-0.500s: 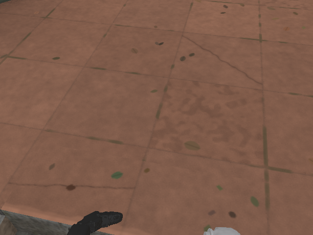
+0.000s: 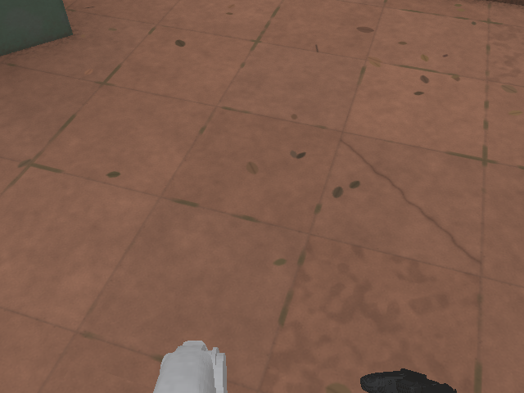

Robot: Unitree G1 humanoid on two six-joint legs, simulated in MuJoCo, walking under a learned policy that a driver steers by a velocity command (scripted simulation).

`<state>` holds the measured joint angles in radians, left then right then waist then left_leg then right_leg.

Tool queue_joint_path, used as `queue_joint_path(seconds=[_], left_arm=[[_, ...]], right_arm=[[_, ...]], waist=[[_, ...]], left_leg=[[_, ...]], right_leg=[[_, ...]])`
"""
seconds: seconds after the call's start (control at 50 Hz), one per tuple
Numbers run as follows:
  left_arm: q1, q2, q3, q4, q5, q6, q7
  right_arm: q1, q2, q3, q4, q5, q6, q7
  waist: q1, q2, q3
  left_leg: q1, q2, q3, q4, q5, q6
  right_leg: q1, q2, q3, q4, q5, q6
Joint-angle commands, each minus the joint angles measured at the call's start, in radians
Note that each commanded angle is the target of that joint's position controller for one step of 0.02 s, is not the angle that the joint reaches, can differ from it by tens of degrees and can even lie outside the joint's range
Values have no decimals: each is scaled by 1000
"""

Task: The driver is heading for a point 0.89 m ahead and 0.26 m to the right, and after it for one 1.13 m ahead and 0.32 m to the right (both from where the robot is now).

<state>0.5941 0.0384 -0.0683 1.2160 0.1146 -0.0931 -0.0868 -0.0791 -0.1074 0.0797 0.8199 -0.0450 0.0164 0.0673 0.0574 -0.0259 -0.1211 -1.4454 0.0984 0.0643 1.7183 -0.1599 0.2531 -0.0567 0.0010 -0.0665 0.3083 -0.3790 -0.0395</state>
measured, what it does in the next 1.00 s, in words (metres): climbs, turning right: left foot 0.16 m higher, then right foot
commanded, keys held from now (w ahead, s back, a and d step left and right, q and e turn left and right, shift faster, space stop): w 0.14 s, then w+e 0.86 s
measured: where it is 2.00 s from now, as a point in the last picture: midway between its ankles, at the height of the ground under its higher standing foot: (428, 208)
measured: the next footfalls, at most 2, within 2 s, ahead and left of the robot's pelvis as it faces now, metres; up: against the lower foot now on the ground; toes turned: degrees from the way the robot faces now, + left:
left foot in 0.10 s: +0.26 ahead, +0.12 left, +0.16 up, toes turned +4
right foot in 0.66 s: +0.56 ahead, -0.16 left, +0.16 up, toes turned -15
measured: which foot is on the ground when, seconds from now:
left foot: up 0.00-0.08, down 0.10-0.70, up 0.72-1.00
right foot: down 0.00-0.12, up 0.14-0.64, down 0.66-1.00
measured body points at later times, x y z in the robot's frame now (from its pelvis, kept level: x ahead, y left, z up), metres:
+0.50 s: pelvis +0.32 +0.02 +0.17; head +0.32 +0.02 +0.62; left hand +0.55 +0.20 +0.06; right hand +0.28 -0.19 +0.01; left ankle +0.22 +0.12 -0.57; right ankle +0.49 -0.15 -0.48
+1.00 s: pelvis +0.60 -0.09 +0.17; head +0.63 -0.11 +0.62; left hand +0.71 +0.14 +0.04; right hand +0.73 -0.40 +0.10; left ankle +0.85 +0.00 -0.51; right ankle +0.52 -0.14 -0.57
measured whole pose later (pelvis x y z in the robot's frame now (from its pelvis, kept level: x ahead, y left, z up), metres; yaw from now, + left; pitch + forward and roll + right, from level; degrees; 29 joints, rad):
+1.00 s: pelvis +0.60 -0.09 +0.17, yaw -25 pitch +4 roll +0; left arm 0.38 0.19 0.07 0.89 -0.02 -0.06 0.02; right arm -0.02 -0.24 -0.06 0.74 0.00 -0.14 -0.02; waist 0.08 0.02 -0.01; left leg -0.73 0.08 -0.10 0.72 0.00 -0.04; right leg -0.15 0.13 0.16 0.33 -0.22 -0.09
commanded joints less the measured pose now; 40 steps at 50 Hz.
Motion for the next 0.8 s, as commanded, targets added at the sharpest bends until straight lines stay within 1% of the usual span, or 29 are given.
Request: queue_joint_path(seconds=[0.02,0.04,0.08,0.1,0.12,0.14,0.16,0.18,0.2,0.22,0.24,0.26,0.28,0.32,0.34,0.38,0.44,0.52,0.54,0.58,0.62,0.66,0.68,0.7,0.72,0.74,0.76,0.78,0.8], left_arm=[[3,173,15,-72,-55,-40,-39],[13,256,31,-74,-60,-50,-33],[32,366,80,-69,-55,-41,-27],[1,389,101,-83,-23,-37,-30],[134,257,78,-79,17,-41,-45],[118,159,59,-95,23,-26,-56],[-9,148,77,-105,-58,-17,-67],[-85,160,92,-128,-88,-27,-43],[-136,138,81,-158,-76,-39,-17],[-199,149,77,-201,-66,-30,-1],[-224,128,65,-224,-69,-18,8],[-269,116,64,-237,-60,1,13],[-295,82,59,-244,-68,6,10],[-319,86,71,-249,-75,4,4],[-376,111,78,-278,-77,-6,-3],[-510,187,100,-336,-68,-21,-21],[-587,171,95,-364,-78,-10,-25],[-671,149,102,-397,-71,43,4],[-696,163,109,-400,-67,45,6],[-724,180,124,-404,-67,36,13],[-705,216,145,-392,-82,19,21],[-627,281,172,-383,-99,-6,48],[-447,324,185,-339,-92,-15,72],[-177,339,186,-285,-82,-15,90],[19,328,182,-190,-63,-3,86],[-3,365,212,-172,-54,-16,88],[-139,355,213,-198,-62,-27,87],[-359,321,186,-312,-159,-13,75],[-429,270,168,-340,-165,-10,74]], right_arm=[[-318,-46,-8,-184,-15,13,32],[-296,-76,-18,-166,-4,6,39],[-165,-90,-25,-116,3,-19,41],[38,-140,-49,-72,5,-30,31],[220,-176,-50,-8,39,-40,21],[527,-233,-66,83,-8,-29,2],[660,-294,-113,148,-26,-47,-8],[555,-297,-111,186,-7,-94,-23],[425,-242,-110,198,6,-114,-28],[327,-139,-88,206,16,-116,-28],[262,-45,-61,225,0,-115,-24],[224,3,-53,236,-10,-116,-25],[217,15,-57,235,-16,-127,-30],[101,19,-64,165,-4,-155,-46],[99,-14,-70,158,-28,-163,-57],[169,-67,-75,142,-46,-166,-69],[337,-157,-97,165,-50,-163,-60],[499,-176,-113,226,-6,-194,-27],[504,-177,-118,223,2,-187,-23],[529,-184,-126,223,-6,-167,-31],[515,-209,-141,210,-14,-147,-42],[510,-217,-144,189,-24,-135,-54],[557,-166,-133,160,-41,-143,-67],[569,-137,-104,118,-41,-158,-61],[469,-154,-111,112,-40,-149,-17],[331,-144,-117,63,-12,-146,-4],[270,-181,-128,51,-24,-154,-18],[163,-221,-157,-53,119,-196,-73],[182,-228,-158,-54,104,-203,-92]], waist=[[-75,-146,50],[-87,-140,50],[-114,-185,11],[-173,-186,-100],[-153,39,-343],[-252,242,-433],[-294,248,-279],[-227,133,-84],[-164,105,-28],[-111,27,-50],[-50,-39,-60],[-7,-97,-22],[21,-75,13],[73,11,34],[62,17,45],[2,43,27],[-62,89,63],[-77,88,161],[-82,86,154],[-76,102,150],[-46,107,123],[-11,109,43],[-8,61,-108],[83,-88,-265],[139,-128,-276],[158,-61,-71],[110,-45,52],[-6,-51,83],[-59,5,47]], left_leg=[[647,-74,172,-196,-59,-61],[613,-117,175,-336,-186,-83],[613,-168,154,-599,-256,-70],[869,-178,80,-628,-94,-49],[1383,-43,-263,-708,54,81],[1653,104,-710,-1026,0,173],[1469,187,-980,-1254,-248,173],[1259,174,-862,-1250,-398,80],[1164,182,-737,-1219,-283,83],[1173,201,-634,-1222,-137,64],[1119,207,-541,-1243,-48,-3],[1083,187,-422,-1274,19,-30],[1052,157,-316,-1304,71,-77],[990,81,-87,-1407,76,-107],[932,30,5,-1428,96,-122],[987,14,96,-1477,187,-105],[1176,60,136,-1529,425,-85],[1531,181,93,-1556,639,-66],[1620,190,96,-1543,656,-70],[1701,209,120,-1507,779,-89],[1749,197,159,-1420,929,-113],[1622,155,186,-1256,1019,-150],[1363,110,197,-1034,863,-220],[969,-5,132,-761,392,-317],[778,-146,10,-515,-361,-313],[582,-114,-134,-381,-324,-259],[569,-63,-176,-347,-245,-233],[666,-70,-134,-338,-188,-247],[731,-27,-153,-356,-165,-249]], right_leg=[[-441,-225,57,-237,1051,-250],[-244,-244,50,-184,1296,-235],[138,-283,36,-25,1720,-179],[89,-264,31,171,1830,-144],[-301,-181,107,453,1556,-121],[-580,-5,184,755,564,-96],[-729,92,318,1359,347,-83],[-858,53,370,1607,426,-92],[-917,48,338,1697,375,-110],[-963,34,331,1746,337,-139],[-960,-3,332,1713,404,-165],[-977,-31,289,1636,385,-171],[-987,-62,289,1586,388,-174],[-883,-93,228,1407,254,-165],[-818,-97,184,1311,292,-159],[-789,-112,132,1101,389,-113],[-721,-123,81,697,464,-44],[-770,-96,68,395,454,-38],[-778,-79,53,345,417,-34],[-726,-40,21,306,336,-41],[-622,13,-8,251,283,-65],[-320,84,-32,254,397,-126],[71,44,60,397,560,-215],[519,-105,395,307,482,-346],[644,-235,673,85,460,-380],[553,-217,629,34,380,-296],[340,-193,546,20,413,-274],[105,-214,581,-18,591,-302],[6,-191,509,-34,619,-290]])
